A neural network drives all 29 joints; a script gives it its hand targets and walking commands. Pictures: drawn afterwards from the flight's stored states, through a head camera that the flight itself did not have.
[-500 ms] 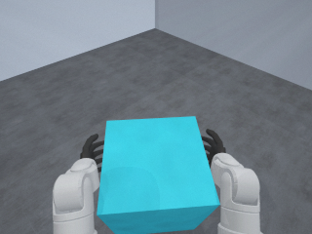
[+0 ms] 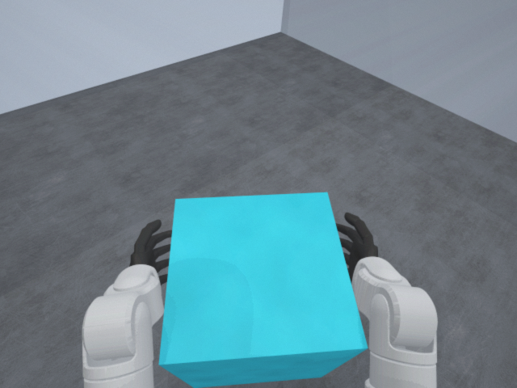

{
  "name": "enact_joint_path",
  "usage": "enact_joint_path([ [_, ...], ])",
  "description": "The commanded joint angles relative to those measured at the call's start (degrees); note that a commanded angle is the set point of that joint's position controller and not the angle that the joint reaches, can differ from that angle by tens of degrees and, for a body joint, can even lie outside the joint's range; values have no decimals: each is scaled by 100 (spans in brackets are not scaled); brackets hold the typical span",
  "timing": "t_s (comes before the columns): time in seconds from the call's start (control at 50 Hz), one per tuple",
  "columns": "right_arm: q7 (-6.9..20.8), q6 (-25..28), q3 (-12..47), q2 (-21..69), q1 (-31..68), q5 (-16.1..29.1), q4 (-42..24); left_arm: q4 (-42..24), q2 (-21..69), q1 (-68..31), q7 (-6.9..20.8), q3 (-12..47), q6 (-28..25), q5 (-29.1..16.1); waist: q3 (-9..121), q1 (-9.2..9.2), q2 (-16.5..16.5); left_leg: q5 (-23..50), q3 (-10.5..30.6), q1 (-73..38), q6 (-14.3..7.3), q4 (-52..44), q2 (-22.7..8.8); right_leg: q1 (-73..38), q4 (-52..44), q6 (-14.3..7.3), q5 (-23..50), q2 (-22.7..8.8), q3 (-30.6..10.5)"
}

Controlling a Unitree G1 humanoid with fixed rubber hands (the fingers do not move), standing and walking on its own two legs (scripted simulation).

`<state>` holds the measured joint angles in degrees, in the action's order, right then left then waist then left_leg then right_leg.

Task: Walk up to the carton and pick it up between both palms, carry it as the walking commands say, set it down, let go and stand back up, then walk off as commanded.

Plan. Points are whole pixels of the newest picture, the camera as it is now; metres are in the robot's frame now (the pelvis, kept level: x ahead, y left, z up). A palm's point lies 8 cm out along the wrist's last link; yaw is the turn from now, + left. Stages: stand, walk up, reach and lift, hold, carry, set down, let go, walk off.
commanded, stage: carry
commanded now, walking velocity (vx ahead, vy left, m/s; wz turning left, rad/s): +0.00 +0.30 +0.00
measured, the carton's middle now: (255, 297) +0.26 +0.00 +0.03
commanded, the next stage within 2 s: none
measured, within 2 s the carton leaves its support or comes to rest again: neither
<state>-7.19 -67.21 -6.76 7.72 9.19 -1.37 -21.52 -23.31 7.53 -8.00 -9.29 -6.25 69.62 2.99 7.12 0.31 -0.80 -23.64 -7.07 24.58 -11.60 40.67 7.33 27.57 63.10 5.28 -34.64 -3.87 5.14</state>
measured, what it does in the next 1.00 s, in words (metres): steps to the left: right foot, then left foot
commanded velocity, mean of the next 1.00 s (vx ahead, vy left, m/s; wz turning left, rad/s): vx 0.00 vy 0.28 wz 0.00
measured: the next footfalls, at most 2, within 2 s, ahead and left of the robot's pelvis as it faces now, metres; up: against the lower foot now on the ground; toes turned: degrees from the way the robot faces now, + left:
right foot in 0.10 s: +0.00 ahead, -0.10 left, +0.00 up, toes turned -9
left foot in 0.32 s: +0.08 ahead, +0.26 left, +0.00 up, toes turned +2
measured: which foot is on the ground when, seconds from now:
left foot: down 0.00-0.10, up 0.12-0.30, down 0.32-0.66, up 0.68-0.88, down 0.90-1.00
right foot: up 0.00-0.08, down 0.10-0.30, up 0.32-0.62, down 0.64-0.90, up 0.92-1.00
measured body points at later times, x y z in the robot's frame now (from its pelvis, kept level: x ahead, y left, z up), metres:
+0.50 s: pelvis +0.02 +0.22 -0.01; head +0.04 +0.23 +0.44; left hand +0.29 +0.38 +0.06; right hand +0.30 +0.08 +0.06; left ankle +0.04 +0.26 -0.71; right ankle -0.09 +0.09 -0.63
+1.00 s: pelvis +0.03 +0.44 +0.00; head +0.06 +0.44 +0.45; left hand +0.30 +0.60 +0.07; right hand +0.31 +0.30 +0.08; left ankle +0.06 +0.50 -0.71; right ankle -0.06 +0.26 -0.63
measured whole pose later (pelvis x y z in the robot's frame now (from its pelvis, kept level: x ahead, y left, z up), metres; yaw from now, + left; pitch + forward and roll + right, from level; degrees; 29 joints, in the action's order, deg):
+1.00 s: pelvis +0.03 +0.44 +0.00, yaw +2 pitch +4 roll -1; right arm -8.0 -67.8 -5.2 7.4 4.9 -0.8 -28.4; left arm -27.5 7.3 -4.9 -9.0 -4.1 68.6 2.0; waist 0.4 -0.1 0.1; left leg -18.4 -4.1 27.4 -4.7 41.7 2.6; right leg 25.8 67.2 6.4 -35.4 -9.0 0.7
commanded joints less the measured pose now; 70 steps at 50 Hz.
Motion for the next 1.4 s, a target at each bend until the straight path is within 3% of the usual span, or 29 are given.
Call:
enact_joint_path([
  [0.0, 507, -65, 3495, 4506, 1699, 1526, -1076, -1201, 4588, -2007, 619, 3832, -159, -1901, 1644, -247, -1128, 9308, 645, -2196, 2492, -1055, -1452, -1365, -2714, -385, -190, 208, 873],
  [0.02, 488, -72, 3457, 4443, 1734, 1576, -1093, -1222, 4419, -1906, 622, 3771, -148, -1793, 1729, -535, -1246, 10306, 162, -1103, 3487, 422, -940, -2766, -4265, -906, 188, -295, 677],
  [0.06, 477, -122, 3626, 4336, 1725, 1523, -1150, -752, 4451, -1560, 641, 3477, -200, -1738, 1798, -355, 2841, -1297, 1835, 2166, 2460, 5904, -506, -3700, -4219, -2632, 4532, -4119, -4230],
  [0.08, 495, -101, 3550, 4281, 1737, 1457, -812, -504, 4501, -1435, 634, 3589, -149, -1744, 1291, -347, 1396, -1645, 2977, 2317, 1906, 5925, -1039, -3019, -3855, -2518, 5226, -3309, -3802],
  [0.12, 483, -52, 3614, 4412, 2301, 1478, -874, -903, 4596, -2202, 725, 3682, -184, -1818, 156, -151, 140, -1347, 2638, 2307, 1530, 5044, -1029, -1811, -3783, -1699, 3482, -2467, -2744],
  [0.22, 325, -283, 3304, 4002, 1531, 1130, -549, -532, 4053, -2084, 659, 3544, 59, -1741, -102, 194, 1948, 411, 399, -913, 1265, -1160, -975, -511, -3001, -530, 3433, -1614, -211],
  [0.24, 335, -278, 3345, 4164, 1543, 1174, -508, -442, 4070, -1989, 674, 3422, 58, -1658, 389, 248, 786, 791, 565, -1704, 1295, -1824, -834, -338, -1253, -237, 2424, -893, 359],
  [0.26, 337, -254, 3377, 4055, 1676, 1222, -518, -420, 3989, -1894, 649, 3402, 35, -1576, 529, 51, -987, 3988, 2273, -2102, 1093, -1673, -2016, 826, 642, 117, -330, -15, 401],
  [0.28, 383, -214, 3438, 4192, 1716, 1360, -611, -595, 4097, -1856, 630, 3442, -12, -1660, 700, 23, -1765, 6016, 3023, -1839, 705, -1556, -2657, 953, 1594, -6, -1328, 406, -162],
  [0.4, 563, 36, 3840, 4990, 1908, 1643, -1343, -1340, 4915, -2309, 740, 3842, -339, -1902, 1388, 61, -502, 4178, 1968, -2268, 264, -1283, -2050, 828, 1170, -260, -48, -17, -309],
  [0.56, 474, 101, 4009, 4928, 1749, 1611, -1694, -1382, 4650, -1785, 789, 3757, -335, -1949, 1944, -109, -615, 6274, 1775, -2652, 1003, -1464, -1846, -1044, -3021, -502, 223, -31, -65],
  [0.58, 471, 101, 4120, 4942, 1888, 1681, -1850, -1378, 4673, -1583, 816, 3671, -357, -1897, 2028, -349, -540, 6931, 1197, -1424, 1825, -1087, -1572, -2658, -4288, -637, 851, -309, -245],
  [0.6, 469, 92, 4212, 4849, 1939, 1740, -2034, -1315, 4590, -1418, 864, 3553, -394, -1881, 2084, -486, 775, 5041, 707, 385, 2315, 533, -1097, -4187, -4803, -1306, 2182, -1887, -1975],
  [0.62, 471, 38, 4231, 4771, 1812, 1689, -2058, -1188, 4579, -1462, 871, 3483, -434, -1908, 2015, -173, 2978, -785, 799, 1970, 2070, 2959, -648, -4424, -3962, -2439, 5483, -4089, -4522],
  [0.64, 521, 47, 4176, 4674, 1942, 1700, -1892, -1068, 4714, -1308, 808, 3637, -413, -1853, 1442, -255, 2099, -1159, 2012, 2453, 1705, 3923, -1081, -3886, -3704, -2715, 6371, -3501, -4082],
  [0.68, 525, 85, 4147, 4822, 2134, 1741, -1646, -1378, 4744, -1834, 854, 3722, -435, -1939, 937, -193, 793, -722, 2033, 2131, 1403, 3872, -853, -3013, -3618, -1891, 5903, -2362, -2589],
  [0.8, 338, -178, 3886, 4120, 1344, 1478, -1299, -1004, 4168, -1297, 672, 3602, -137, -1693, 999, 24, 1896, 280, 94, -242, 1194, -1971, -696, -2794, -2371, -680, 7220, -1467, -422],
  [0.82, 349, -209, 3945, 4245, 1414, 1535, -1341, -981, 4163, -1253, 676, 3523, -137, -1669, 1779, 128, 1406, 1249, 63, -1803, 1189, -2422, -655, -2133, -1221, -422, 6292, -1181, -72],
  [0.84, 379, -188, 3939, 4351, 1563, 1567, -1317, -1113, 4278, -1375, 683, 3589, -153, -1656, 1824, -43, -220, 4318, 1157, -3051, 992, -1645, -1690, -195, -404, -101, 826, -507, 214],
  [0.86, 402, -143, 3914, 4377, 1445, 1560, -1411, -1395, 4281, -1498, 684, 3731, -170, -1765, 1717, -38, -1599, 7420, 2182, -3238, 443, -1018, -2774, 891, 1006, -22, -952, -11, 192],
  [0.92, 500, -52, 3869, 4752, 1643, 1570, -1513, -1624, 4684, -1979, 713, 4033, -275, -1913, 1423, 65, -732, 4799, 1603, -2092, 241, -1466, -2456, 540, 1511, -124, -325, -31, -244],
  [1.12, 548, -6, 3673, 4632, 1431, 1515, -1350, -1608, 4626, -2170, 712, 4098, -246, -1999, 1709, 27, -452, 4278, 2310, -2827, 1201, -2216, -2412, 15, -803, -149, 365, 114, -316],
  [1.16, 523, -32, 3715, 4626, 1340, 1576, -1429, -1639, 4610, -2100, 708, 4085, -231, -2003, 1896, -57, -963, 5554, 1996, -2832, 1844, -2465, -2208, -755, -2190, -162, -1, 277, 226],
  [1.2, 503, -35, 3758, 4492, 1628, 1718, -1683, -1546, 4536, -1625, 701, 3861, -227, -1918, 2184, -540, -1365, 7767, 631, -1563, 3798, -1070, -1314, -3087, -4677, -664, 130, 24, 855],
  [1.22, 501, -39, 3816, 4507, 1665, 1748, -1884, -1424, 4568, -1515, 747, 3721, -282, -1926, 2448, -634, 604, 5064, 202, -684, 3807, 1551, -759, -3793, -5148, -1327, 1429, -1377, -652],
  [1.24, 503, -98, 3918, 4461, 1673, 1806, -1938, -1442, 4630, -1653, 721, 3688, -355, -1921, 2471, -308, 3117, -1229, 1000, 147, 2843, 4225, -1002, -3085, -4555, -2272, 2982, -3757, -3621],
  [1.26, 537, -81, 3824, 4441, 1582, 1631, -1514, -1190, 4701, -1474, 728, 3852, -300, -1850, 1679, -204, 1756, -1573, 2370, 552, 1941, 3576, -1411, -2061, -3909, -2085, 4093, -2727, -2918],
  [1.34, 467, -157, 3714, 4407, 1535, 1398, -1355, -1456, 4525, -2250, 800, 3983, -120, -1911, 394, 274, 359, 942, 248, -1333, 1352, -1858, -817, -846, -2832, -501, 2581, -658, 3],
  [1.38, 397, -323, 3462, 4007, 1207, 1222, -983, -989, 4195, -1781, 703, 3766, 41, -1725, 1078, 91, -1156, 5587, 2701, -2588, 1146, -1638, -2669, 346, -1136, -68, 244, 153, -28],
])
